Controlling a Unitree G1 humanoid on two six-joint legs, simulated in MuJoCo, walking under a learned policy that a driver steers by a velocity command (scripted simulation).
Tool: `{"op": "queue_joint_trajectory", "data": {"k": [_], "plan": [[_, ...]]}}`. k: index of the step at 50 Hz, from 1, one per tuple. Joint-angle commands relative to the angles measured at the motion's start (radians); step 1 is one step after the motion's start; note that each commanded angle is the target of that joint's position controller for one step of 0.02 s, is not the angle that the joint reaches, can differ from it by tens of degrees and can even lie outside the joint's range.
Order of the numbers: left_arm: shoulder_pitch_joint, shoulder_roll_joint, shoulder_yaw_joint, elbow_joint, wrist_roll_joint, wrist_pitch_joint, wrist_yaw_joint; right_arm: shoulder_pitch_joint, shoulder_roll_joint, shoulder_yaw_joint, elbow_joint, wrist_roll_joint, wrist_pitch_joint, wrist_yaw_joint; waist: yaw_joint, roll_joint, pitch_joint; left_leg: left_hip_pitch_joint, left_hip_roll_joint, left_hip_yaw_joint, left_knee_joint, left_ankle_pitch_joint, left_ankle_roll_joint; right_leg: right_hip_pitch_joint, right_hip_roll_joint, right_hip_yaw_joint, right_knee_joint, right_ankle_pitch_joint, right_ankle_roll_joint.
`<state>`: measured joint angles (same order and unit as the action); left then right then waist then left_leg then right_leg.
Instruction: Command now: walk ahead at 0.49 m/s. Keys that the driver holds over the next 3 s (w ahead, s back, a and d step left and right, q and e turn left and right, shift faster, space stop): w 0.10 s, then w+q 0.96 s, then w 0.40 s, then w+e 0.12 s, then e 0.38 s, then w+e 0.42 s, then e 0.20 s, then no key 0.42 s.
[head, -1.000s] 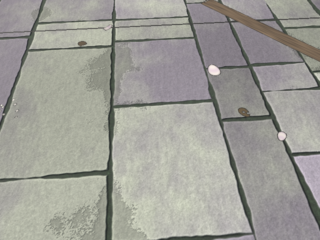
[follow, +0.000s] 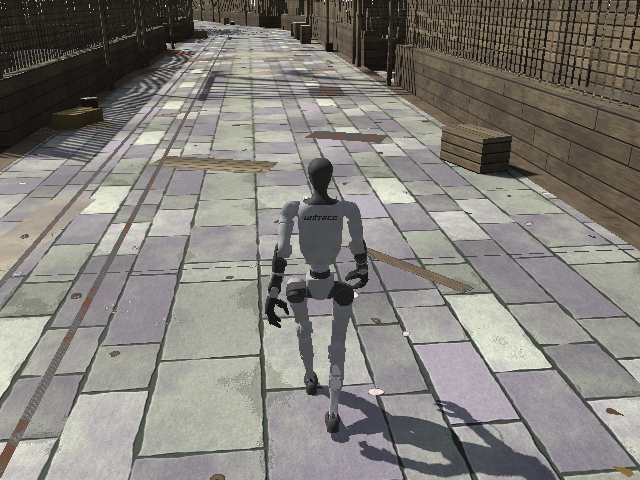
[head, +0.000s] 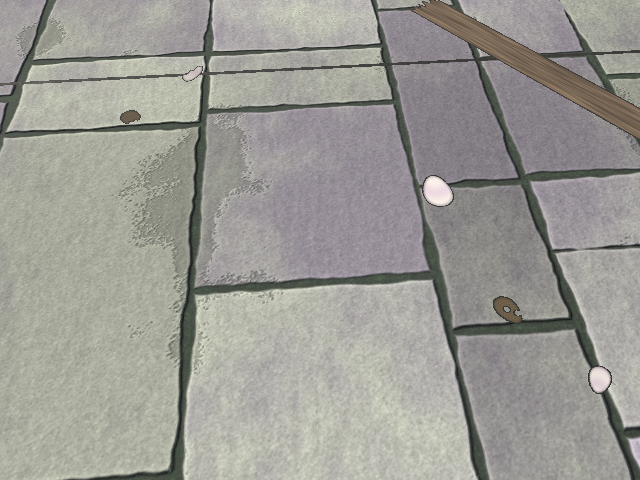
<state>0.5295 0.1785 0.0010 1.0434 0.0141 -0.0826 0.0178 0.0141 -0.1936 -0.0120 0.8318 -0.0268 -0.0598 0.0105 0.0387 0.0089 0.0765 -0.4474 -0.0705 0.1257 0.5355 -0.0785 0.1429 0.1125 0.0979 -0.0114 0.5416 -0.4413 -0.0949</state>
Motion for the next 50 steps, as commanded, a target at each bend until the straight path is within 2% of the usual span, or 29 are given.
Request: {"op": "queue_joint_trajectory", "data": {"k": [1, 2, 3, 4, 5, 6, 7, 9, 12, 16, 21, 22, 24, 25, 26, 27, 28, 29, 30, 31, 33, 35, 37, 40, 44, 48, 50], "plan": [[0.081, 0.073, 0.023, -0.079, -0.016, -0.007, -0.012, 0.456, -0.250, -0.080, 0.096, -0.009, 0.008, -0.013, -0.123, 0.203, -0.326, 0.752, 0.475, -0.871, -0.209, -0.232, 0.268, -0.669, 0.021, 0.047, 0.914, -0.080, 0.002], [-0.011, 0.142, 0.034, -0.094, 0.007, -0.005, -0.010, 0.336, -0.197, -0.074, 0.077, 0.024, 0.007, -0.003, -0.106, 0.054, -0.169, 0.595, 0.434, -0.776, -0.296, -0.384, 0.241, -0.744, -0.068, 0.093, 0.880, 0.036, -0.021], [-0.102, 0.154, 0.040, -0.117, 0.010, -0.008, -0.018, 0.263, -0.134, -0.059, 0.064, 0.026, 0.000, 0.003, -0.088, 0.010, -0.063, 0.452, 0.400, -0.659, -0.343, -0.383, 0.215, -0.739, -0.100, 0.080, 0.830, 0.108, -0.024], [-0.127, 0.137, 0.041, -0.120, 0.012, -0.007, -0.021, 0.246, -0.092, -0.047, 0.076, 0.018, -0.010, 0.006, -0.052, -0.047, 0.002, 0.339, 0.361, -0.571, -0.375, -0.275, 0.181, -0.699, -0.131, 0.079, 0.768, 0.135, -0.020], [-0.127, 0.119, 0.040, -0.119, 0.021, 0.005, -0.025, 0.256, -0.074, -0.039, 0.090, 0.014, -0.022, 0.002, -0.024, -0.052, 0.007, 0.272, 0.325, -0.495, -0.384, -0.178, 0.152, -0.645, -0.156, 0.084, 0.715, 0.146, -0.010], [-0.114, 0.091, 0.034, -0.116, 0.028, 0.017, -0.032, 0.271, -0.064, -0.032, 0.110, 0.015, -0.031, -0.001, -0.002, -0.031, 0.002, 0.230, 0.290, -0.440, -0.399, -0.110, 0.132, -0.602, -0.169, 0.074, 0.670, 0.155, 0.006], [-0.121, 0.076, 0.032, -0.121, 0.029, 0.023, -0.036, 0.300, -0.072, -0.032, 0.128, 0.018, -0.040, -0.002, 0.005, -0.013, 0.001, 0.217, 0.272, -0.407, -0.402, -0.035, 0.131, -0.594, -0.173, 0.058, 0.634, 0.162, 0.019], [-0.182, 0.076, 0.032, -0.147, 0.028, 0.031, -0.040, 0.343, -0.104, -0.037, 0.150, 0.022, -0.048, -0.003, 0.005, 0.002, 0.010, 0.208, 0.243, -0.354, -0.417, 0.028, 0.129, -0.634, -0.191, 0.030, 0.553, 0.209, 0.047], [-0.347, 0.094, 0.033, -0.207, 0.023, 0.037, -0.040, 0.399, -0.125, -0.039, 0.161, 0.026, -0.042, -0.005, -0.031, 0.010, 0.040, 0.234, 0.213, -0.327, -0.435, 0.078, 0.106, -0.723, -0.200, -0.001, 0.386, 0.338, 0.089], [-0.504, 0.094, 0.029, -0.260, 0.013, 0.039, -0.041, 0.490, -0.129, -0.039, 0.174, 0.023, -0.034, -0.009, -0.091, 0.045, 0.014, 0.338, 0.193, -0.325, -0.380, 0.205, 0.058, -0.748, -0.168, -0.014, 0.217, 0.454, 0.114], [-0.652, 0.104, 0.024, -0.327, 0.006, 0.031, -0.038, 0.552, -0.144, -0.044, 0.172, 0.007, -0.022, -0.019, -0.137, 0.074, 0.006, 0.482, 0.215, -0.381, -0.276, 0.311, 0.081, -0.773, -0.127, -0.007, 0.101, 0.391, 0.114], [-0.659, 0.110, 0.024, -0.338, 0.003, 0.026, -0.038, 0.547, -0.152, -0.048, 0.167, 0.004, -0.021, -0.023, -0.132, 0.081, 0.006, 0.494, 0.224, -0.396, -0.254, 0.332, 0.079, -0.752, -0.122, 0.001, 0.071, 0.370, 0.108], [-0.586, 0.132, 0.030, -0.331, -0.002, 0.012, -0.035, 0.495, -0.174, -0.058, 0.149, 0.003, -0.018, -0.029, -0.081, 0.094, -0.013, 0.462, 0.227, -0.407, -0.192, 0.395, 0.050, -0.602, -0.101, 0.008, -0.011, 0.310, 0.085], [-0.490, 0.152, 0.040, -0.304, -0.003, 0.003, -0.029, 0.465, -0.188, -0.063, 0.140, 0.006, -0.021, -0.027, -0.038, 0.091, -0.054, 0.427, 0.209, -0.401, -0.110, 0.472, 0.031, -0.454, -0.074, -0.001, -0.055, 0.285, 0.068], [-0.338, 0.187, 0.056, -0.260, 0.005, -0.010, -0.018, 0.444, -0.184, -0.064, 0.133, 0.014, -0.025, -0.019, 0.030, 0.043, -0.137, 0.364, 0.157, -0.359, 0.065, 0.465, 0.008, -0.241, -0.089, 0.011, -0.111, 0.321, 0.039], [-0.165, 0.264, 0.077, -0.244, 0.034, -0.021, -0.001, 0.428, -0.135, -0.053, 0.094, 0.029, -0.032, -0.012, 0.091, -0.046, -0.284, 0.204, 0.097, -0.313, 0.325, 0.215, -0.012, 0.013, -0.295, 0.208, -0.128, 0.172, -0.011], [-0.141, 0.343, 0.095, -0.253, 0.056, -0.009, 0.002, 0.524, -0.032, -0.034, 0.062, 0.065, -0.027, -0.017, 0.042, -0.263, -0.400, -0.111, -0.047, -0.197, 0.601, -0.440, -0.045, 0.242, -0.559, 0.612, -0.197, 0.118, -0.108], [-0.190, 0.277, 0.091, -0.256, 0.035, 0.006, -0.003, 0.526, -0.143, -0.057, 0.074, 0.036, -0.014, -0.025, 0.014, -0.198, -0.354, -0.198, 0.017, -0.211, 0.717, -0.438, -0.033, 0.149, -0.550, 0.716, -0.250, 0.026, -0.137], [-0.267, 0.186, 0.070, -0.270, 0.025, 0.006, -0.007, 0.462, -0.155, -0.065, 0.075, 0.021, -0.006, -0.020, -0.009, -0.093, -0.204, -0.211, 0.066, -0.215, 0.728, -0.337, -0.034, 0.009, -0.501, 0.559, -0.270, 0.025, -0.112], [-0.306, 0.143, 0.060, -0.267, 0.021, 0.000, -0.012, 0.408, -0.129, -0.062, 0.066, 0.016, -0.003, -0.010, -0.018, -0.046, -0.121, -0.190, 0.097, -0.209, 0.692, -0.270, -0.044, -0.108, -0.448, 0.412, -0.302, 0.130, -0.089], [-0.298, 0.119, 0.053, -0.244, 0.016, -0.012, -0.008, 0.380, -0.110, -0.065, 0.053, -0.004, 0.019, 0.009, -0.048, -0.099, -0.072, -0.143, 0.132, -0.195, 0.646, -0.230, -0.063, -0.216, -0.377, 0.237, -0.342, 0.290, -0.048], [-0.258, 0.116, 0.054, -0.219, 0.006, -0.030, -0.011, 0.359, -0.089, -0.063, 0.035, -0.007, 0.040, 0.023, -0.061, -0.106, -0.076, -0.146, 0.134, -0.179, 0.647, -0.201, -0.071, -0.230, -0.365, 0.152, -0.355, 0.428, -0.047], [-0.229, 0.123, 0.057, -0.203, -0.001, -0.041, -0.014, 0.296, -0.082, -0.060, 0.004, -0.009, 0.050, 0.033, -0.064, -0.100, -0.064, -0.205, 0.146, -0.171, 0.635, -0.146, -0.076, -0.219, -0.365, 0.081, -0.372, 0.499, -0.052], [-0.188, 0.128, 0.059, -0.183, 0.005, -0.040, -0.015, 0.183, -0.082, -0.054, -0.045, -0.008, 0.053, 0.047, -0.053, -0.091, -0.035, -0.273, 0.156, -0.154, 0.551, -0.043, -0.088, -0.209, -0.354, -0.011, -0.389, 0.545, -0.054], [-0.155, 0.154, 0.063, -0.167, 0.007, -0.037, -0.013, 0.034, -0.068, -0.036, -0.102, -0.006, 0.045, 0.063, -0.025, -0.088, 0.000, -0.217, 0.147, -0.093, 0.297, 0.085, -0.082, -0.205, -0.340, -0.114, -0.394, 0.568, -0.040], [-0.091, 0.189, 0.072, -0.139, 0.008, -0.021, -0.001, -0.068, -0.083, -0.032, -0.148, -0.012, 0.045, 0.070, 0.003, -0.084, 0.024, -0.180, 0.130, -0.029, 0.152, 0.003, -0.044, -0.094, -0.378, -0.165, -0.362, 0.630, -0.031], [-0.076, 0.206, 0.076, -0.127, 0.010, -0.005, 0.005, -0.068, -0.092, -0.036, -0.155, -0.017, 0.045, 0.065, -0.004, -0.092, 0.012, -0.123, 0.090, 0.007, 0.104, -0.093, -0.012, -0.039, -0.386, -0.204, -0.277, 0.832, -0.021]]}}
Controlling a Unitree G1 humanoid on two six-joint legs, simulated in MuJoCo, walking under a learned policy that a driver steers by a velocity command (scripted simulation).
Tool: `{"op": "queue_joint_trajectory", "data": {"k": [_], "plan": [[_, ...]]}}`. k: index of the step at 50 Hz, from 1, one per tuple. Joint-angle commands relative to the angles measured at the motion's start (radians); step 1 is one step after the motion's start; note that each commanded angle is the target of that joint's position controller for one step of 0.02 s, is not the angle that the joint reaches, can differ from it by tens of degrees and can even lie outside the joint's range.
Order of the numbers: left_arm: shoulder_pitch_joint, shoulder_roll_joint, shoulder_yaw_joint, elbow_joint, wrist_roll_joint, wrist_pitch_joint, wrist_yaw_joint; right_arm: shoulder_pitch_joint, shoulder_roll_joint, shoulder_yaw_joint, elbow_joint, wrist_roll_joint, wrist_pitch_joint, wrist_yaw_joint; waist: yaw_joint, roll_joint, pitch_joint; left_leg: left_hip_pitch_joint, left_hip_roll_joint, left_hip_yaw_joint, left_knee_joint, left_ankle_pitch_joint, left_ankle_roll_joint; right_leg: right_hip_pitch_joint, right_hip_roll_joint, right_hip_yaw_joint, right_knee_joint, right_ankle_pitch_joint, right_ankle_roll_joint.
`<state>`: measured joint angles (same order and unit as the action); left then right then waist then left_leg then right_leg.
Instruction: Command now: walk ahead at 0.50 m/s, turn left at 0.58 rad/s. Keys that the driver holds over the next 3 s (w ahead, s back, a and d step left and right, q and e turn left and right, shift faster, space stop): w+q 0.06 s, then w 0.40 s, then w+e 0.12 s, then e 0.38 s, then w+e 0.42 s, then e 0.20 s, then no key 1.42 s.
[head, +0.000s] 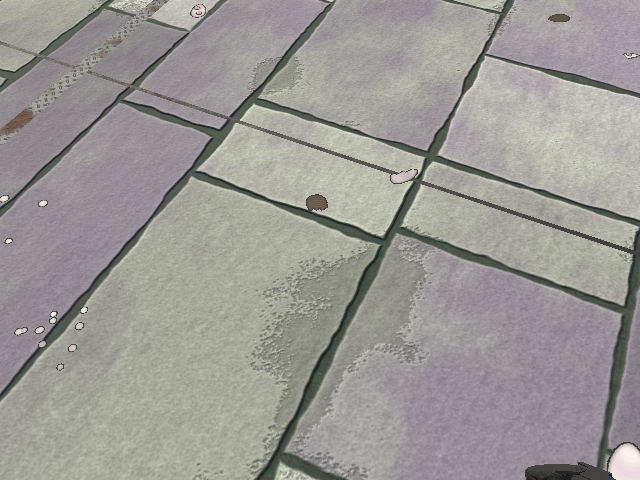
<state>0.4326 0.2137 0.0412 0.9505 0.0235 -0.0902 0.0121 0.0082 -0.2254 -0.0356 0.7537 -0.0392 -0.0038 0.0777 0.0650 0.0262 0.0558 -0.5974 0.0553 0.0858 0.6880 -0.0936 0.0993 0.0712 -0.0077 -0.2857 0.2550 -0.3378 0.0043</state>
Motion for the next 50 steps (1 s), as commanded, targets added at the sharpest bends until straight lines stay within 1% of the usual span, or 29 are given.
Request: {"op": "queue_joint_trajectory", "data": {"k": [1, 2, 3, 4, 5, 6, 7, 8, 9, 10, 11, 14, 17, 21, 27, 29, 31, 32, 33, 34, 35, 36, 37, 38, 39, 42, 45, 48, 50], "plan": [[0.025, 0.188, 0.040, -0.029, 0.001, 0.010, 0.013, -0.031, -0.069, -0.018, -0.071, -0.008, -0.010, -0.007, -0.045, -0.122, 0.006, 0.086, -0.072, 0.068, -0.063, -0.134, 0.050, 0.020, -0.281, 0.050, 0.092, 0.886, -0.114], [0.026, 0.204, 0.044, -0.027, 0.001, 0.021, 0.015, 0.042, -0.084, -0.027, -0.053, -0.008, -0.013, -0.012, -0.077, -0.128, -0.041, 0.174, -0.112, 0.078, -0.086, -0.174, 0.073, 0.030, -0.279, 0.036, 0.223, 0.998, -0.112], [0.018, 0.213, 0.045, -0.032, -0.004, 0.031, 0.014, 0.178, -0.105, -0.041, -0.011, -0.012, -0.022, -0.021, -0.134, -0.107, -0.120, 0.345, -0.152, 0.077, -0.149, -0.157, 0.101, -0.022, -0.268, 0.015, 0.421, 0.986, -0.099], [0.020, 0.193, 0.037, -0.052, -0.002, 0.033, 0.011, 0.355, -0.166, -0.068, 0.044, -0.025, -0.030, -0.037, -0.205, -0.028, -0.229, 0.623, -0.069, -0.076, -0.201, -0.205, 0.148, -0.223, -0.245, 0.015, 0.697, 0.731, -0.069], [0.055, 0.061, 0.007, -0.128, -0.012, 0.026, -0.015, 0.361, -0.278, -0.091, 0.032, -0.018, -0.030, -0.054, -0.142, 0.224, -0.324, 0.958, 0.265, -0.593, -0.254, -0.251, 0.275, -0.690, -0.080, 0.035, 1.048, -0.171, -0.009], [-0.059, 0.156, 0.029, -0.151, -0.007, 0.016, -0.016, 0.425, -0.273, -0.090, 0.018, 0.007, -0.017, -0.066, -0.201, 0.083, -0.364, 0.947, 0.324, -0.813, -0.395, -0.200, 0.297, -0.799, -0.016, 0.239, 1.160, -0.200, -0.004], [-0.141, 0.149, 0.027, -0.172, -0.019, 0.008, -0.020, 0.374, -0.242, -0.082, 0.046, 0.014, -0.014, -0.078, -0.175, 0.032, -0.209, 0.845, 0.286, -0.606, -0.403, -0.069, 0.262, -0.858, -0.077, 0.273, 1.132, -0.064, -0.018], [-0.129, 0.132, 0.018, -0.159, -0.023, -0.002, -0.019, 0.320, -0.187, -0.068, 0.049, 0.022, -0.023, -0.079, -0.129, -0.002, -0.127, 0.697, 0.244, -0.496, -0.415, 0.079, 0.225, -0.795, -0.107, 0.275, 1.037, 0.007, -0.024], [-0.110, 0.124, 0.018, -0.138, -0.011, 0.005, -0.019, 0.272, -0.151, -0.057, 0.049, 0.024, -0.034, -0.078, -0.085, -0.031, -0.087, 0.598, 0.190, -0.407, -0.432, 0.171, 0.184, -0.722, -0.130, 0.282, 0.962, 0.027, -0.023], [-0.069, 0.116, 0.017, -0.123, 0.008, 0.024, -0.020, 0.241, -0.124, -0.046, 0.050, 0.030, -0.045, -0.077, -0.047, -0.020, -0.081, 0.528, 0.153, -0.344, -0.454, 0.217, 0.164, -0.648, -0.138, 0.286, 0.921, 0.034, -0.017], [-0.048, 0.109, 0.017, -0.110, 0.017, 0.042, -0.024, 0.240, -0.108, -0.039, 0.055, 0.032, -0.057, -0.074, -0.034, -0.009, -0.086, 0.492, 0.134, -0.312, -0.472, 0.248, 0.157, -0.602, -0.137, 0.284, 0.896, 0.037, -0.013], [-0.093, 0.093, 0.018, -0.119, 0.018, 0.066, -0.040, 0.298, -0.128, -0.041, 0.092, 0.039, -0.079, -0.069, -0.032, -0.003, -0.049, 0.472, 0.102, -0.256, -0.522, 0.276, 0.145, -0.637, -0.130, 0.267, 0.819, 0.108, -0.001], [-0.216, 0.098, 0.021, -0.153, 0.013, 0.070, -0.042, 0.368, -0.131, -0.040, 0.121, 0.039, -0.080, -0.070, -0.068, 0.009, 0.000, 0.515, 0.092, -0.239, -0.554, 0.263, 0.114, -0.743, -0.132, 0.261, 0.715, 0.224, 0.008], [-0.336, 0.089, 0.016, -0.187, 0.006, 0.066, -0.044, 0.435, -0.121, -0.030, 0.153, 0.036, -0.083, -0.073, -0.100, 0.022, 0.018, 0.592, 0.089, -0.216, -0.551, 0.305, 0.086, -0.787, -0.110, 0.251, 0.568, 0.330, 0.004], [-0.472, 0.076, -0.001, -0.229, -0.001, 0.054, -0.049, 0.509, -0.117, -0.018, 0.207, 0.014, -0.085, -0.091, -0.134, 0.030, 0.062, 0.727, 0.128, -0.146, -0.532, 0.451, 0.077, -0.766, -0.048, 0.203, 0.384, 0.312, -0.059], [-0.440, 0.080, 0.000, -0.225, -0.004, 0.048, -0.048, 0.482, -0.127, -0.016, 0.214, 0.009, -0.087, -0.101, -0.103, 0.036, 0.051, 0.746, 0.141, -0.101, -0.475, 0.644, 0.062, -0.674, -0.005, 0.186, 0.338, 0.243, -0.101], [-0.276, 0.096, 0.011, -0.168, 0.002, 0.035, -0.034, 0.454, -0.140, -0.017, 0.220, 0.001, -0.086, -0.112, -0.035, 0.052, -0.029, 0.756, 0.131, -0.059, -0.257, 0.986, 0.031, -0.491, 0.074, 0.158, 0.314, 0.183, -0.139], [-0.127, 0.110, 0.020, -0.118, 0.008, 0.022, -0.027, 0.431, -0.155, -0.021, 0.218, 0.007, -0.082, -0.114, 0.029, 0.045, -0.098, 0.722, 0.107, -0.037, -0.062, 0.975, 0.012, -0.337, 0.096, 0.160, 0.233, 0.258, -0.157], [0.007, 0.156, 0.036, -0.082, 0.030, 0.011, -0.020, 0.398, -0.160, -0.018, 0.195, 0.025, -0.087, -0.116, 0.093, 0.022, -0.179, 0.536, 0.067, -0.015, 0.189, 0.709, -0.012, -0.095, -0.001, 0.269, 0.212, 0.428, -0.200], [0.056, 0.300, 0.074, -0.086, 0.044, 0.014, -0.015, 0.492, -0.072, -0.002, 0.153, 0.067, -0.093, -0.108, 0.040, -0.235, -0.328, 0.143, -0.124, 0.036, 0.674, -0.093, -0.080, 0.253, -0.349, 0.727, 0.275, 0.901, -0.400], [0.029, 0.263, 0.069, -0.084, -0.021, 0.023, -0.027, 0.479, -0.140, -0.020, 0.155, 0.037, -0.092, -0.108, 0.013, -0.122, -0.422, 0.073, -0.159, -0.120, 0.786, -0.415, -0.074, 0.251, -0.384, 0.873, 0.202, 1.184, -0.449], [-0.077, 0.249, 0.066, -0.105, -0.038, 0.028, -0.029, 0.414, -0.129, -0.018, 0.129, 0.028, -0.089, -0.105, -0.026, -0.086, -0.295, 0.032, -0.090, -0.160, 0.774, -0.340, -0.075, 0.112, -0.352, 0.729, 0.183, 1.124, -0.425], [-0.144, 0.179, 0.050, -0.119, -0.035, 0.034, -0.029, 0.363, -0.123, -0.014, 0.117, 0.020, -0.091, -0.102, -0.039, -0.029, -0.170, 0.014, -0.055, -0.148, 0.707, -0.300, -0.080, -0.030, -0.298, 0.644, 0.128, 1.024, -0.385], [-0.172, 0.142, 0.040, -0.124, -0.033, 0.040, -0.025, 0.334, -0.122, -0.018, 0.108, 0.012, -0.081, -0.099, -0.061, -0.005, -0.099, 0.025, -0.031, -0.146, 0.646, -0.288, -0.086, -0.135, -0.247, 0.586, 0.087, 0.944, -0.345], [-0.186, 0.121, 0.032, -0.120, -0.035, 0.046, -0.019, 0.338, -0.113, -0.016, 0.097, 0.001, -0.060, -0.096, -0.089, -0.015, -0.073, 0.069, -0.017, -0.143, 0.581, -0.280, -0.098, -0.227, -0.202, 0.539, 0.057, 0.905, -0.317], [-0.168, 0.176, 0.044, -0.119, -0.016, 0.043, -0.021, 0.353, -0.074, -0.010, 0.080, 0.002, -0.015, -0.097, -0.115, -0.041, -0.105, 0.140, -0.035, -0.114, 0.474, -0.246, -0.131, -0.331, -0.151, 0.482, 0.055, 0.958, -0.297], [-0.150, 0.198, 0.052, -0.131, -0.015, 0.055, -0.019, 0.290, -0.087, -0.014, 0.050, 0.004, 0.001, -0.103, -0.100, -0.070, -0.128, 0.107, -0.032, -0.112, 0.382, -0.185, -0.149, -0.332, -0.124, 0.497, 0.058, 0.849, -0.265], [-0.119, 0.204, 0.058, -0.143, -0.016, 0.074, -0.012, 0.202, -0.104, -0.018, 0.017, 0.009, 0.017, -0.106, -0.064, -0.100, -0.125, 0.056, -0.026, -0.128, 0.313, -0.146, -0.158, -0.294, -0.114, 0.562, 0.052, 0.622, -0.229], [-0.098, 0.205, 0.062, -0.149, -0.015, 0.085, -0.009, 0.140, -0.107, -0.017, -0.006, 0.007, 0.019, -0.100, -0.037, -0.114, -0.117, 0.017, -0.016, -0.148, 0.248, -0.131, -0.164, -0.263, -0.111, 0.640, 0.004, 0.252, -0.232]]}}
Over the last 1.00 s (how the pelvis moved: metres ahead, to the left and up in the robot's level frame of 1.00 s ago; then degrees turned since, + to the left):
0.50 0.02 0.02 28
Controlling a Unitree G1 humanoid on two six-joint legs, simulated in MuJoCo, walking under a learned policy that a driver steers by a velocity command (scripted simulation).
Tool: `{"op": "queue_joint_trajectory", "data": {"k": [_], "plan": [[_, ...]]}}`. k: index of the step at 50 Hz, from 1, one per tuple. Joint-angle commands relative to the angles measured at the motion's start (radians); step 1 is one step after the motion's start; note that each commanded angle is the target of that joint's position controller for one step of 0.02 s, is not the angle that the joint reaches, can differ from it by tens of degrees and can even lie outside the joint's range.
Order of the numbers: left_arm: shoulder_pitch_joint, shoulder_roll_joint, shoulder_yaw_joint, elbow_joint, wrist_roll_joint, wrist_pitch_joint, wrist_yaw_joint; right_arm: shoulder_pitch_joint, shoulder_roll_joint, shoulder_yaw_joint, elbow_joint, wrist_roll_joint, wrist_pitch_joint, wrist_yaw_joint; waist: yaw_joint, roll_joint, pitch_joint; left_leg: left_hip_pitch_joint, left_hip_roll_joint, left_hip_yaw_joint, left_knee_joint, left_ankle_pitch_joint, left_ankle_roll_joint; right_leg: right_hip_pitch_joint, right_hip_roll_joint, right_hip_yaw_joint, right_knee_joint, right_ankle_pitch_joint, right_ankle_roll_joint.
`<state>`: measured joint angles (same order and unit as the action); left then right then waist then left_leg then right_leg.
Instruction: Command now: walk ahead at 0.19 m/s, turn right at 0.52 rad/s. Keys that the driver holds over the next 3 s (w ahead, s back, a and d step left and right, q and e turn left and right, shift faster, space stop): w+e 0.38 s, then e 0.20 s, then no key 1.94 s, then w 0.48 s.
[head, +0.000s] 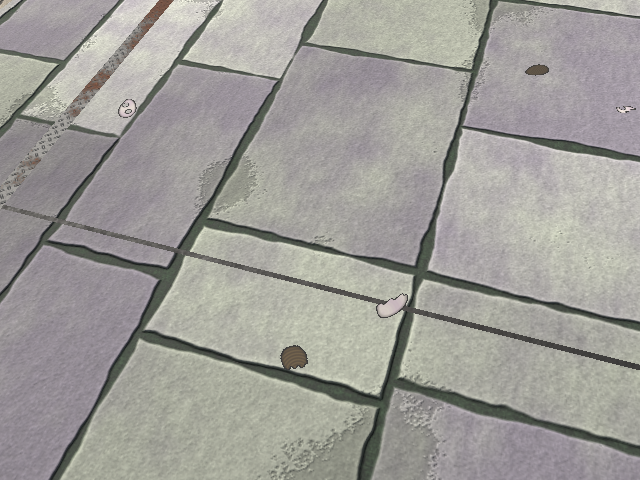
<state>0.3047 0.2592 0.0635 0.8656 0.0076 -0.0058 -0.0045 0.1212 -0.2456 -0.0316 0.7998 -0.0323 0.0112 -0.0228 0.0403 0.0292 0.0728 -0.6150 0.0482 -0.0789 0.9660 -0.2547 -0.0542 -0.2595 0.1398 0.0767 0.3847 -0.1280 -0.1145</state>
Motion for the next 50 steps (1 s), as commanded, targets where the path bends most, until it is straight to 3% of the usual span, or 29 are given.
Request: {"op": "queue_joint_trajectory", "data": {"k": [1, 3, 7, 9, 10, 11, 12, 13, 14, 15, 16, 17, 19, 22, 25, 28, 31, 32, 33, 34, 35, 36, 37, 38, 39, 40, 43, 47, 50], "plan": [[0.037, 0.159, 0.042, -0.067, 0.004, 0.004, 0.007, -0.010, -0.090, -0.020, -0.063, 0.000, 0.002, 0.004, 0.004, -0.127, -0.112, 0.010, -0.007, 0.008, -0.075, 0.033, -0.011, 0.081, -0.261, 0.322, -0.154, -0.138, -0.120], [0.057, 0.163, 0.048, -0.071, 0.010, 0.005, 0.005, -0.062, -0.095, -0.019, -0.082, 0.001, -0.010, 0.009, 0.029, -0.139, -0.077, -0.010, -0.015, 0.002, -0.165, 0.012, -0.010, 0.113, -0.272, 0.388, -0.173, -0.274, -0.133], [0.073, 0.179, 0.057, -0.079, 0.023, -0.003, -0.002, -0.080, -0.091, -0.009, -0.103, 0.011, -0.048, 0.013, 0.038, -0.135, -0.076, 0.089, -0.061, 0.005, -0.305, -0.090, 0.018, 0.121, -0.264, 0.442, -0.120, -0.259, -0.147], [0.023, 0.182, 0.060, -0.098, 0.026, -0.005, -0.008, -0.010, -0.093, -0.008, -0.096, 0.021, -0.066, 0.009, -0.013, -0.139, -0.078, 0.256, -0.092, 0.013, -0.428, -0.129, 0.044, 0.032, -0.236, 0.459, -0.080, -0.253, -0.123], [-0.021, 0.177, 0.059, -0.111, 0.020, -0.004, -0.007, 0.062, -0.085, -0.007, -0.080, 0.023, -0.077, 0.003, -0.070, -0.118, -0.074, 0.405, -0.098, 0.023, -0.562, -0.060, 0.057, -0.058, -0.194, 0.440, -0.033, -0.270, -0.088], [-0.038, 0.139, 0.051, -0.124, 0.011, -0.011, -0.005, 0.133, -0.120, -0.017, -0.063, 0.018, -0.089, -0.009, -0.104, -0.058, -0.088, 0.585, -0.028, -0.031, -0.639, -0.033, 0.076, -0.189, -0.138, 0.388, 0.057, -0.338, -0.041], [-0.017, 0.041, 0.025, -0.145, -0.001, -0.024, -0.006, 0.216, -0.208, -0.034, -0.061, 0.001, -0.093, -0.025, -0.115, 0.131, -0.145, 0.737, 0.220, -0.276, -0.747, -0.249, 0.120, -0.313, -0.039, 0.211, 0.326, -0.460, 0.021], [-0.041, 0.072, 0.025, -0.176, 0.004, -0.029, -0.005, 0.221, -0.306, -0.060, -0.058, -0.012, -0.082, -0.026, -0.112, 0.214, -0.098, 0.729, 0.375, -0.598, -0.841, -0.398, 0.217, -0.512, 0.043, 0.061, 0.480, -0.476, 0.034], [-0.060, 0.145, 0.037, -0.171, 0.030, -0.028, -0.007, 0.196, -0.246, -0.057, -0.054, -0.009, -0.076, -0.021, -0.079, 0.086, -0.032, 0.671, 0.367, -0.541, -0.807, -0.393, 0.245, -0.539, -0.083, 0.067, 0.579, -0.377, 0.038], [-0.062, 0.148, 0.041, -0.152, 0.031, -0.027, -0.018, 0.164, -0.171, -0.038, -0.065, 0.003, -0.079, -0.013, -0.070, 0.036, -0.005, 0.632, 0.299, -0.427, -0.807, -0.317, 0.223, -0.517, -0.102, 0.065, 0.597, -0.300, 0.049], [-0.042, 0.127, 0.037, -0.138, 0.026, -0.022, -0.028, 0.135, -0.138, -0.029, -0.072, 0.007, -0.083, -0.006, -0.051, 0.050, 0.003, 0.612, 0.242, -0.308, -0.818, -0.198, 0.194, -0.491, -0.117, 0.053, 0.610, -0.239, 0.070], [-0.038, 0.119, 0.036, -0.133, 0.032, -0.014, -0.039, 0.135, -0.129, -0.026, -0.071, 0.009, -0.088, -0.007, -0.049, 0.087, -0.005, 0.608, 0.202, -0.218, -0.822, -0.083, 0.181, -0.482, -0.126, 0.025, 0.654, -0.188, 0.086], [-0.059, 0.106, 0.031, -0.147, 0.033, -0.003, -0.052, 0.173, -0.125, -0.026, -0.055, 0.012, -0.098, 0.001, -0.053, 0.096, -0.031, 0.612, 0.170, -0.103, -0.807, 0.124, 0.174, -0.488, -0.138, -0.001, 0.724, -0.126, 0.102], [-0.121, 0.089, 0.023, -0.179, 0.030, 0.009, -0.058, 0.209, -0.125, -0.029, -0.038, 0.015, -0.103, 0.010, -0.051, 0.077, -0.028, 0.616, 0.167, 0.036, -0.739, 0.611, 0.186, -0.501, -0.142, -0.045, 0.712, -0.104, 0.130], [-0.202, 0.054, 0.004, -0.216, 0.026, 0.013, -0.069, 0.211, -0.127, -0.030, -0.030, 0.019, -0.090, 0.007, -0.066, 0.101, -0.020, 0.588, 0.141, 0.134, -0.712, 0.719, 0.178, -0.438, -0.145, -0.106, 0.534, -0.031, 0.135], [-0.257, 0.033, -0.012, -0.243, 0.028, 0.013, -0.079, 0.222, -0.151, -0.037, -0.017, 0.025, -0.080, -0.001, -0.081, 0.112, -0.025, 0.582, 0.140, 0.191, -0.663, 0.759, 0.162, -0.311, -0.131, -0.163, 0.322, 0.018, 0.104], [-0.185, 0.070, -0.003, -0.233, 0.038, 0.005, -0.064, 0.243, -0.177, -0.046, 0.002, 0.030, -0.072, -0.009, -0.053, 0.123, -0.087, 0.617, 0.162, 0.189, -0.497, 0.953, 0.151, -0.156, -0.076, -0.186, 0.210, -0.051, 0.041], [-0.097, 0.089, 0.005, -0.207, 0.044, -0.006, -0.055, 0.241, -0.183, -0.046, 0.004, 0.033, -0.069, -0.011, -0.017, 0.105, -0.136, 0.605, 0.159, 0.188, -0.372, 0.938, 0.146, -0.052, -0.054, -0.170, 0.151, -0.030, 0.016], [0.006, 0.107, 0.014, -0.172, 0.057, -0.022, -0.042, 0.233, -0.183, -0.044, 0.002, 0.041, -0.067, -0.010, 0.041, 0.049, -0.195, 0.533, 0.126, 0.220, -0.193, 0.789, 0.120, 0.114, -0.062, -0.144, 0.028, 0.134, -0.009], [0.080, 0.190, 0.030, -0.165, 0.064, -0.033, -0.027, 0.280, -0.124, -0.027, -0.031, 0.034, -0.068, -0.005, 0.047, -0.105, -0.309, 0.303, 0.073, 0.243, 0.093, 0.217, 0.087, 0.382, -0.316, 0.101, 0.088, 0.536, -0.069], [0.058, 0.268, 0.049, -0.190, 0.014, -0.024, -0.016, 0.362, -0.066, -0.009, -0.063, 0.057, -0.053, -0.001, 0.001, -0.293, -0.499, 0.100, -0.091, 0.165, 0.391, -0.415, 0.059, 0.569, -0.614, 0.479, 0.105, 0.991, -0.281], [0.062, 0.192, 0.040, -0.193, -0.025, -0.009, -0.002, 0.315, -0.138, -0.025, -0.027, 0.021, -0.031, -0.003, 0.038, -0.085, -0.501, 0.121, -0.023, 0.047, 0.398, -0.326, 0.055, 0.477, -0.540, 0.351, 0.093, 0.919, -0.273], [-0.017, 0.138, 0.018, -0.189, -0.021, -0.006, 0.006, 0.251, -0.113, -0.019, -0.038, 0.028, -0.028, 0.002, 0.015, -0.105, -0.343, 0.085, -0.010, 0.050, 0.380, -0.286, 0.052, 0.348, -0.494, 0.269, 0.047, 0.795, -0.259], [-0.073, 0.076, -0.005, -0.183, -0.014, -0.002, 0.012, 0.222, -0.100, -0.013, -0.032, 0.019, -0.027, 0.002, -0.018, -0.054, -0.216, 0.094, 0.025, 0.049, 0.275, -0.247, 0.050, 0.209, -0.431, 0.195, -0.010, 0.664, -0.198], [-0.102, 0.070, -0.010, -0.178, -0.012, -0.002, 0.018, 0.212, -0.106, -0.017, -0.033, 0.008, -0.015, 0.003, -0.042, -0.077, -0.152, 0.126, 0.034, 0.053, 0.204, -0.213, 0.047, 0.124, -0.379, 0.155, -0.046, 0.595, -0.158], [-0.116, 0.070, -0.012, -0.172, -0.003, -0.001, 0.019, 0.258, -0.103, -0.017, -0.009, -0.002, 0.002, 0.005, -0.064, -0.091, -0.144, 0.196, 0.021, 0.072, 0.181, -0.181, 0.044, 0.053, -0.347, 0.111, -0.065, 0.593, -0.141], [-0.123, 0.088, -0.010, -0.155, 0.014, -0.014, 0.009, 0.298, -0.078, -0.016, 0.015, 0.008, 0.025, 0.009, -0.084, -0.092, -0.172, 0.268, -0.006, 0.083, 0.091, -0.142, 0.044, -0.006, -0.323, 0.069, -0.097, 0.489, -0.129], [-0.121, 0.078, -0.014, -0.129, 0.019, -0.006, 0.006, 0.217, -0.063, -0.013, 0.013, 0.005, 0.041, 0.004, -0.054, -0.143, -0.126, 0.285, -0.008, 0.082, -0.105, -0.112, 0.051, -0.046, -0.301, 0.097, -0.166, 0.039, -0.105], [-0.106, 0.083, -0.012, -0.105, 0.023, 0.006, 0.007, 0.184, -0.063, -0.015, 0.016, 0.011, 0.042, -0.001, -0.037, -0.150, -0.098, 0.321, -0.030, 0.088, -0.214, -0.127, 0.058, -0.062, -0.309, 0.146, -0.180, -0.163, -0.101]]}}
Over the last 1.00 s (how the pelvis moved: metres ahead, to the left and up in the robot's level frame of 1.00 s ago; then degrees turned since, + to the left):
0.46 0.04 0.01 -6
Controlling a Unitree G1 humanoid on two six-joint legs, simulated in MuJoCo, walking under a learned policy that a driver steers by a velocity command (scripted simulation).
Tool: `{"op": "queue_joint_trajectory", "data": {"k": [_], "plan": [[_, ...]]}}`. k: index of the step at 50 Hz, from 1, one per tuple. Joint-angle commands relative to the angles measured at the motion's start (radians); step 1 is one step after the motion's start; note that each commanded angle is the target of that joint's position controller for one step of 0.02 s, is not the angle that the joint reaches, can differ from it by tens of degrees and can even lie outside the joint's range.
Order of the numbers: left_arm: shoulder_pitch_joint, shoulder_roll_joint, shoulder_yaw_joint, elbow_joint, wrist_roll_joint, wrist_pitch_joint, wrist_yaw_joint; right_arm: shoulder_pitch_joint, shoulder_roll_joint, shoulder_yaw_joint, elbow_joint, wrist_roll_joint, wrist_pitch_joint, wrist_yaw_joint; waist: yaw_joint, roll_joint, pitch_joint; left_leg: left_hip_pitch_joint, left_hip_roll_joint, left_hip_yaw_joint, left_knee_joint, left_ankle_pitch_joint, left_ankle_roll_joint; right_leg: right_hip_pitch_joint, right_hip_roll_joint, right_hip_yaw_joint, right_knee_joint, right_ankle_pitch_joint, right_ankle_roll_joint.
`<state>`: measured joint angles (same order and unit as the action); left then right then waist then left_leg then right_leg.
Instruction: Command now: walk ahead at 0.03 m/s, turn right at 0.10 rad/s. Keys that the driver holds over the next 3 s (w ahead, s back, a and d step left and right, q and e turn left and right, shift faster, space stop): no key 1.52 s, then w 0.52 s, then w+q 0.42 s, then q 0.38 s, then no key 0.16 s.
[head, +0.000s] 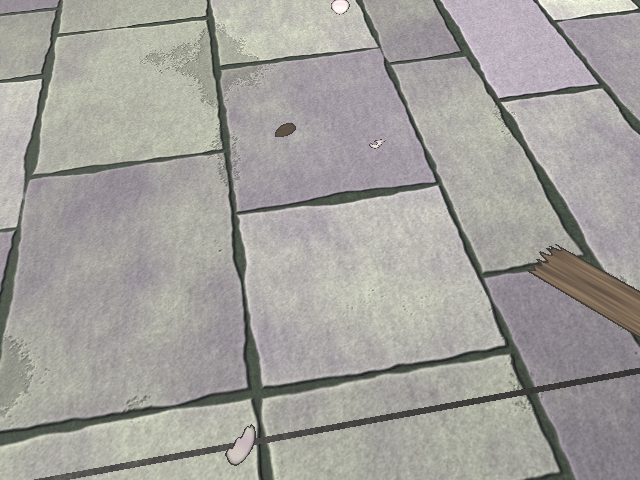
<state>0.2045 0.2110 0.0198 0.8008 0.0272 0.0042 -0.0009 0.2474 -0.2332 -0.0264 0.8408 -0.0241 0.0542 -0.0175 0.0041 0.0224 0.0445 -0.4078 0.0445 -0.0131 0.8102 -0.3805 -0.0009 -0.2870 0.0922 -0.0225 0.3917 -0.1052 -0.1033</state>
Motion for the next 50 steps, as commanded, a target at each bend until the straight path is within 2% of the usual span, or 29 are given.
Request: {"op": "queue_joint_trajectory", "data": {"k": [1, 3, 4, 5, 6, 7, 8, 10, 11, 14, 17, 31, 50], "plan": [[-0.002, 0.131, 0.031, -0.033, 0.003, -0.001, 0.005, 0.058, -0.071, -0.019, -0.020, 0.005, -0.004, -0.008, 0.001, -0.136, -0.062, 0.131, -0.033, 0.024, -0.100, -0.003, 0.010, -0.037, -0.267, 0.261, -0.183, -0.213, -0.111], [-0.011, 0.127, 0.028, -0.020, -0.004, 0.005, 0.012, 0.090, -0.049, -0.013, 0.002, 0.006, -0.015, -0.014, -0.019, -0.107, -0.051, 0.217, -0.045, 0.036, -0.252, 0.056, 0.027, -0.060, -0.262, 0.272, -0.156, -0.250, -0.090], [-0.005, 0.118, 0.023, -0.010, -0.010, 0.006, 0.017, 0.110, -0.043, -0.009, 0.013, 0.003, -0.024, -0.017, -0.033, -0.085, -0.042, 0.285, -0.043, 0.027, -0.376, 0.118, 0.041, -0.095, -0.250, 0.271, -0.141, -0.280, -0.058], [0.020, 0.095, 0.016, 0.000, -0.011, 0.003, 0.019, 0.114, -0.064, -0.009, 0.015, -0.006, -0.037, -0.020, -0.027, -0.041, -0.032, 0.331, 0.018, -0.054, -0.464, 0.147, 0.057, -0.126, -0.228, 0.267, -0.119, -0.287, -0.010], [0.058, 0.064, 0.007, 0.004, -0.021, -0.001, 0.016, 0.098, -0.120, -0.014, 0.007, -0.014, -0.051, -0.023, 0.006, 0.047, -0.036, 0.315, 0.142, -0.210, -0.538, 0.091, 0.091, -0.131, -0.166, 0.206, -0.059, -0.265, 0.035], [0.046, 0.064, 0.011, 0.018, -0.027, -0.002, 0.013, 0.028, -0.113, -0.011, 0.013, 0.003, -0.059, -0.016, 0.042, 0.120, 0.016, 0.110, 0.184, -0.255, -0.578, 0.060, 0.117, 0.009, -0.080, 0.108, -0.031, -0.156, 0.051], [0.039, 0.075, 0.011, 0.037, -0.014, -0.004, 0.011, -0.015, -0.071, 0.002, 0.009, 0.005, -0.068, -0.010, 0.047, 0.102, 0.014, 0.054, 0.153, -0.219, -0.588, 0.040, 0.095, 0.115, -0.098, 0.117, -0.029, -0.079, 0.053], [0.061, 0.100, 0.018, 0.075, -0.014, -0.011, 0.011, 0.005, -0.078, 0.000, 0.031, 0.010, -0.077, -0.010, 0.036, 0.090, -0.009, 0.084, 0.083, -0.149, -0.574, 0.044, 0.054, 0.170, -0.125, 0.139, -0.037, -0.016, 0.045], [0.065, 0.109, 0.021, 0.089, -0.012, -0.014, 0.010, 0.023, -0.077, 0.000, 0.046, 0.014, -0.079, -0.014, 0.030, 0.077, -0.009, 0.113, 0.071, -0.133, -0.560, 0.079, 0.051, 0.159, -0.136, 0.150, -0.041, -0.008, 0.039], [0.072, 0.085, 0.013, 0.133, -0.016, -0.020, 0.016, 0.061, -0.067, -0.001, 0.080, 0.015, -0.076, -0.015, 0.010, 0.009, -0.005, 0.197, 0.059, -0.109, -0.521, 0.154, 0.062, 0.100, -0.145, 0.159, -0.069, -0.016, 0.040], [0.071, 0.074, 0.009, 0.171, -0.018, -0.018, 0.023, 0.071, -0.059, 0.000, 0.107, 0.013, -0.073, -0.016, 0.002, -0.015, 0.001, 0.215, 0.057, -0.103, -0.512, 0.176, 0.069, 0.095, -0.146, 0.159, -0.080, -0.012, 0.045], [0.102, 0.051, -0.005, 0.301, -0.020, -0.011, 0.040, 0.089, -0.019, 0.018, 0.217, 0.014, -0.072, -0.024, 0.005, -0.016, 0.007, 0.237, 0.048, -0.088, -0.507, 0.252, 0.067, 0.139, -0.160, 0.153, -0.069, 0.055, 0.043], [0.118, 0.009, -0.017, 0.374, -0.021, -0.006, 0.047, 0.142, 0.022, 0.033, 0.292, 0.013, -0.072, -0.032, 0.002, -0.015, 0.032, 0.235, 0.043, -0.087, -0.510, 0.252, 0.068, 0.136, -0.163, 0.144, -0.063, 0.047, 0.050]]}}
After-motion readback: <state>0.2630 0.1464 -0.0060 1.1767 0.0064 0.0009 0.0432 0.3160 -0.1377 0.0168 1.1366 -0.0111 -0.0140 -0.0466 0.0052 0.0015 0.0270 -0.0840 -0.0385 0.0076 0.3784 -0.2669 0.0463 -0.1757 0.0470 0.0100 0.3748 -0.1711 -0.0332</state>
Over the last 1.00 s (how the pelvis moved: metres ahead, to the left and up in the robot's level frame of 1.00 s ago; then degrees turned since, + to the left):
0.25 -0.02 0.00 -26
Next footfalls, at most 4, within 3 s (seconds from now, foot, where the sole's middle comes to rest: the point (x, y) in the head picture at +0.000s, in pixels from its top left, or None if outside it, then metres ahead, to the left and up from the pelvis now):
0.10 left None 0.05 0.13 -0.78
1.90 right None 0.24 -0.09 -0.78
2.40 left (314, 442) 0.56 0.07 -0.78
2.94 right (343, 337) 0.82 0.00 -0.78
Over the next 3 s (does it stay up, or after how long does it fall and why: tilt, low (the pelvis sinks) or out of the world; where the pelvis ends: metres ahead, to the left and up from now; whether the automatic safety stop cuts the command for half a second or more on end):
stays up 0.66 0.02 -0.01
